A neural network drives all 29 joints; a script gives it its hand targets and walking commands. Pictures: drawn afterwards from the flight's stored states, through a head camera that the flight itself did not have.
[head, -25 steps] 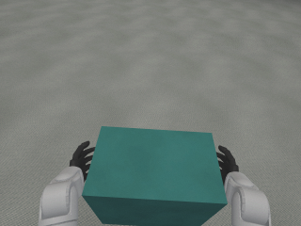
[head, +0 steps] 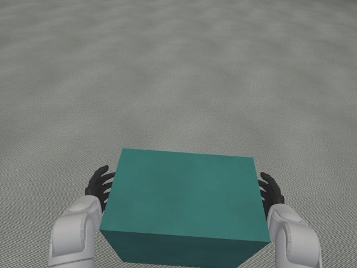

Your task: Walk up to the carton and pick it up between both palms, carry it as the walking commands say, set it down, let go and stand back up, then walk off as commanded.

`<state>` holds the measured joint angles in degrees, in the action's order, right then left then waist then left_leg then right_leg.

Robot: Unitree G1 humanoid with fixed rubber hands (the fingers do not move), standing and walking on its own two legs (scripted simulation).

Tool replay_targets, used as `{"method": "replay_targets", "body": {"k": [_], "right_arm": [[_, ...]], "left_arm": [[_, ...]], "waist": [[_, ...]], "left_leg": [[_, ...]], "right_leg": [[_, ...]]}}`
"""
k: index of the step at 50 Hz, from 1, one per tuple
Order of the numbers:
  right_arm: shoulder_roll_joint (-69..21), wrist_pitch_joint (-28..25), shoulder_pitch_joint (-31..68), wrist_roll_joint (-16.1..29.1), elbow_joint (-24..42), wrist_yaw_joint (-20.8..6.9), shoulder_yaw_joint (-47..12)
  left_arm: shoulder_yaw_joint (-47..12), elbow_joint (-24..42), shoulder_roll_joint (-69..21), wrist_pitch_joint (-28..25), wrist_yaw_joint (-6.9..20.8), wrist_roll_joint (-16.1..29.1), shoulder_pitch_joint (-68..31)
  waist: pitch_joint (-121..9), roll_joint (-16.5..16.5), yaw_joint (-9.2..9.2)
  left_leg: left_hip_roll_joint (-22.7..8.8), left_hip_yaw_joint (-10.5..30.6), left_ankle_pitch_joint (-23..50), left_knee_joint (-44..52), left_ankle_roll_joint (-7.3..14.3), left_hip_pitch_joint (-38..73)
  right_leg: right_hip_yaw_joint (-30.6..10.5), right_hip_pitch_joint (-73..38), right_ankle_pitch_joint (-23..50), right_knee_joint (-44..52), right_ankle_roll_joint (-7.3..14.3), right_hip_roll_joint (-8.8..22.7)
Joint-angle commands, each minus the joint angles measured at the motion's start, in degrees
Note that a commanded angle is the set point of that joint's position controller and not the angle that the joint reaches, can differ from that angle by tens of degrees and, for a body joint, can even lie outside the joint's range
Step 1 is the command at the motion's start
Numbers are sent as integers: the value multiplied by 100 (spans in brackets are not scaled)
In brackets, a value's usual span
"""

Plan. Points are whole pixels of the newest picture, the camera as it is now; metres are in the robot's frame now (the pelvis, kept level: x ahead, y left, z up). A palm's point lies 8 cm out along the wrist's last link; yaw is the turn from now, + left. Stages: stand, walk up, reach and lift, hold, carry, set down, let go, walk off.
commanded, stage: carry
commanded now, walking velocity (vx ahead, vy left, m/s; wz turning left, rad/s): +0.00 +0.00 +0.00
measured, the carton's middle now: (182, 214) +0.27 +0.00 +0.00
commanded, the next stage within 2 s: hold in 1.68 s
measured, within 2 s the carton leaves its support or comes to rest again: neither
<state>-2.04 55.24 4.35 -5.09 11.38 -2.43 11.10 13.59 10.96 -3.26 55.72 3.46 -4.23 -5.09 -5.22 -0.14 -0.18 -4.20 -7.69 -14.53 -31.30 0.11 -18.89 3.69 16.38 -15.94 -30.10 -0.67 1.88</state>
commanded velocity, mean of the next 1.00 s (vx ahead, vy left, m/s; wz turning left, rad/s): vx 0.00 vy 0.00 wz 0.00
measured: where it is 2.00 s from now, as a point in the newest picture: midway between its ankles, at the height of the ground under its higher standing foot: outside the picture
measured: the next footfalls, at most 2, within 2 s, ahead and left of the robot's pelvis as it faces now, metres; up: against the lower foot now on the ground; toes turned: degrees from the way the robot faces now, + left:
none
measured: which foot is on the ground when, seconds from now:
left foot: down 0.00-1.00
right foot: down 0.00-1.00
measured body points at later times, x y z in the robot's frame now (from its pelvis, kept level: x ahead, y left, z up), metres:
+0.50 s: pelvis +0.00 +0.00 +0.00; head -0.02 +0.00 +0.45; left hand +0.28 +0.18 +0.06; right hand +0.27 -0.19 +0.06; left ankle +0.02 +0.11 -0.73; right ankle +0.00 -0.13 -0.73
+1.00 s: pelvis +0.00 -0.01 +0.00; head -0.02 -0.01 +0.45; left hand +0.27 +0.18 +0.06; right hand +0.27 -0.20 +0.06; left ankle +0.02 +0.11 -0.73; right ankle +0.00 -0.13 -0.73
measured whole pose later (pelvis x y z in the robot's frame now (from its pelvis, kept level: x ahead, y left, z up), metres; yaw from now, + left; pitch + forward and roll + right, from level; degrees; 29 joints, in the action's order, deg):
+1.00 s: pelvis +0.00 -0.01 +0.00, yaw +0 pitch +2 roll -1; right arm -1.9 53.5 4.7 -5.6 9.2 -2.9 11.2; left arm 13.4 8.9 -3.5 53.7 3.4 -4.9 -5.0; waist -6.0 -0.6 0.1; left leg -4.9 -7.6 -13.9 -30.6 -0.5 -18.5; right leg 3.9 16.0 -15.4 -29.3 0.0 1.2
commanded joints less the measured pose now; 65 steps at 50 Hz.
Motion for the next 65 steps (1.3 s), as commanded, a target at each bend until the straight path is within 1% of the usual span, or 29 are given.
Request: {"method": "replay_targets", "body": {"k": [1, 7, 11, 12, 16, 17, 20, 21, 22, 26, 30, 32, 33, 34, 35, 39, 45, 46, 47, 48, 54, 55, 57, 58, 59, 61, 62, 63, 65], "right_arm": [[-3682, -44, 2605, 1537, 879, -873, -3652], [-3589, -85, 2408, 1339, 399, -870, -3383], [-3593, -131, 2509, 1435, 701, -854, -3553], [-3528, -179, 2609, 1302, 478, -857, -3367], [-3618, -127, 2618, 1483, 864, -848, -3607], [-3539, -144, 2520, 1309, 480, -855, -3374], [-3565, -129, 2460, 1420, 680, -854, -3552], [-3502, -179, 2446, 1212, 258, -865, -3267], [-3618, -166, 2482, 1397, 666, -852, -3560], [-3502, -260, 2615, 1191, 228, -867, -3240], [-3612, -198, 2595, 1436, 732, -839, -3580], [-3555, -255, 2588, 1218, 255, -848, -3289], [-3590, -217, 2564, 1361, 563, -844, -3488], [-3495, -281, 2610, 1135, 103, -862, -3191], [-3678, -220, 2592, 1490, 779, -835, -3642], [-3513, -278, 2572, 1241, 326, -849, -3300], [-3575, -238, 2502, 1340, 575, -840, -3486], [-3476, -247, 2489, 1217, 315, -839, -3299], [-3568, -202, 2520, 1389, 653, -830, -3519], [-3496, -229, 2635, 1218, 285, -851, -3286], [-3574, -246, 2642, 1411, 723, -850, -3558], [-3473, -284, 2637, 1195, 221, -861, -3206], [-3576, -233, 2759, 1467, 786, -849, -3572], [-3503, -267, 2639, 1176, 149, -864, -3190], [-3647, -230, 2652, 1396, 562, -861, -3466], [-3507, -259, 2507, 1168, 123, -864, -3208], [-3572, -218, 2558, 1433, 664, -854, -3553], [-3543, -232, 2636, 1240, 279, -880, -3273], [-3527, -233, 2590, 1320, 455, -861, -3386]], "left_arm": [[-4056, 695, -3763, -28, 715, 1400, -2440], [-3862, 337, -3712, -54, 718, 1228, -2413], [-4016, 565, -3741, -83, 713, 1346, -2457], [-3773, 210, -3648, -130, 713, 1153, -2371], [-4007, 691, -3665, -107, 694, 1358, -2446], [-3810, 333, -3660, -116, 699, 1211, -2435], [-3986, 576, -3683, -107, 685, 1299, -2385], [-3702, 151, -3574, -164, 692, 1066, -2335], [-3956, 611, -3641, -145, 681, 1269, -2400], [-3631, 24, -3611, -231, 710, 1042, -2392], [-4017, 614, -3693, -177, 686, 1338, -2448], [-3706, 111, -3613, -238, 692, 1066, -2359], [-3953, 543, -3692, -202, 707, 1289, -2508], [-3612, -12, -3558, -265, 712, 1022, -2469], [-4085, 733, -3725, -208, 694, 1412, -2505], [-3715, 149, -3670, -250, 686, 1119, -2418], [-3914, 523, -3650, -222, 671, 1272, -2465], [-3734, 186, -3565, -229, 679, 1108, -2352], [-3970, 601, -3618, -190, 680, 1314, -2443], [-3719, 138, -3609, -217, 694, 1094, -2466], [-3987, 570, -3720, -233, 672, 1328, -2503], [-3649, 37, -3647, -255, 676, 1064, -2460], [-3999, 591, -3762, -206, 669, 1357, -2556], [-3647, 51, -3670, -250, 681, 1080, -2566], [-3925, 492, -3718, -231, 667, 1267, -2553], [-3646, 6, -3603, -242, 671, 1046, -2345], [-3997, 601, -3681, -188, 661, 1307, -2433], [-3718, 100, -3685, -198, 676, 1110, -2460], [-3842, 363, -3677, -200, 679, 1201, -2442]], "waist": [[-1185, -63, 5], [-1221, -205, -5], [-1136, 9, 7], [-1117, 78, -4], [-1092, 3, -9], [-1148, -20, -14], [-1174, -62, -2], [-1162, -9, 4], [-1131, -36, 11], [-1128, -1, 3], [-1029, -17, 4], [-999, 103, 16], [-942, 34, 6], [-1081, -19, 5], [-1088, -86, 17], [-1203, -14, 26], [-1079, -15, 31], [-1138, -69, 20], [-1115, -88, 17], [-1092, -62, 11], [-1087, -24, 9], [-1105, 40, 25], [-1111, 7, 23], [-1101, -25, 15], [-1075, -2, 34], [-1162, -20, 3], [-1179, -24, 24], [-1122, 5, 28], [-1152, -138, 24]], "left_leg": [[-475, 398, 1241, 355, -7, 672], [-513, 429, 1459, 391, -8, 734], [-496, 407, 1281, 368, -8, 656], [-483, 407, 1219, 376, -7, 644], [-486, 453, 1117, 456, -6, 631], [-515, 467, 1236, 438, -10, 667], [-484, 419, 1196, 402, -7, 656], [-495, 422, 1089, 433, -19, 662], [-506, 426, 1119, 433, -35, 668], [-490, 425, 890, 467, -23, 652], [-440, 391, 760, 447, -13, 618], [-443, 383, 656, 434, -51, 585], [-443, 385, 592, 472, -48, 594], [-440, 411, 617, 498, -18, 597], [-446, 399, 656, 502, -24, 594], [-453, 377, 891, 460, -44, 578], [-463, 400, 778, 452, -34, 575], [-452, 396, 749, 444, -19, 586], [-462, 398, 754, 440, -32, 596], [-466, 406, 772, 449, -44, 612], [-468, 415, 762, 479, -38, 601], [-466, 406, 749, 506, -51, 503], [-481, 433, 776, 516, -34, 528], [-487, 423, 736, 508, -23, 518], [-453, 397, 668, 504, -38, 520], [-479, 452, 740, 511, -18, 606], [-464, 406, 805, 482, -18, 592], [-462, 410, 711, 511, -19, 575], [-452, 409, 750, 518, -36, 566]], "right_leg": [[-257, -254, 1422, 328, 124, 523], [-235, -249, 1356, 291, 111, 504], [-244, -244, 1430, 357, 123, 518], [-249, -250, 1456, 363, 134, 522], [-286, -260, 1243, 354, 115, 525], [-303, -280, 1346, 342, 126, 531], [-282, -275, 1403, 375, 135, 525], [-289, -253, 1262, 375, 137, 510], [-287, -230, 1218, 373, 133, 506], [-328, -201, 1174, 434, 152, 503], [-327, -159, 1159, 494, 182, 540], [-344, -104, 1068, 533, 187, 520], [-358, -51, 978, 588, 194, 521], [-348, -154, 1013, 564, 202, 497], [-315, -200, 993, 510, 187, 508], [-305, -315, 1365, 448, 186, 511], [-329, -177, 1299, 510, 198, 528], [-343, -207, 1250, 517, 208, 518], [-349, -190, 1191, 511, 213, 539], [-368, -153, 1213, 518, 200, 521], [-330, -168, 1164, 511, 174, 502], [-337, -252, 1203, 526, 179, 506], [-320, -227, 1158, 488, 171, 505], [-337, -208, 1181, 516, 175, 500], [-327, -186, 1090, 492, 176, 521], [-347, -187, 1064, 506, 170, 506], [-342, -218, 1175, 511, 179, 518], [-350, -152, 1084, 542, 182, 511], [-354, -199, 1116, 527, 179, 510]]}}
